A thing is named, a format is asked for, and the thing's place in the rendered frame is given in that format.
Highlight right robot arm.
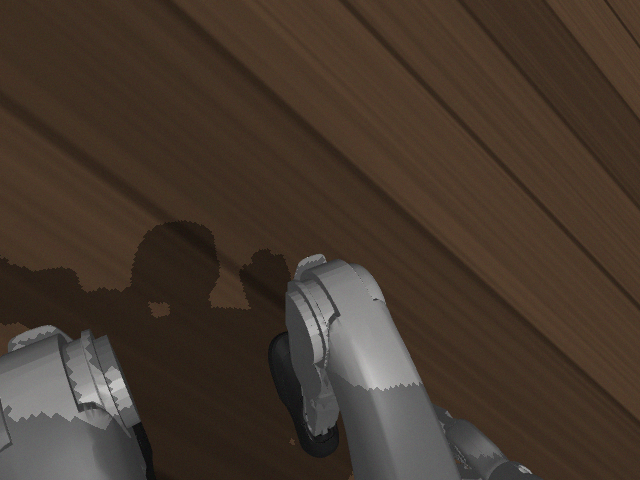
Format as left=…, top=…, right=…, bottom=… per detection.
left=488, top=461, right=544, bottom=480

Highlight left robot foot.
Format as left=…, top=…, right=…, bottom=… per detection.
left=132, top=422, right=156, bottom=480

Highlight right robot hand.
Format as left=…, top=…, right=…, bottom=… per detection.
left=432, top=403, right=510, bottom=480

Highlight right robot foot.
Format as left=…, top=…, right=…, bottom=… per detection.
left=268, top=331, right=339, bottom=458

